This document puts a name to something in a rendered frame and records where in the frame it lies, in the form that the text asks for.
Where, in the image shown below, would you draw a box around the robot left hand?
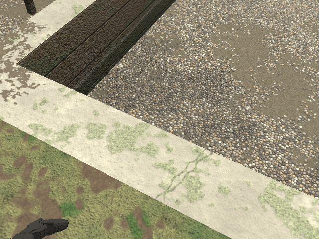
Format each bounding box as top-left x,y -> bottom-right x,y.
10,218 -> 69,239

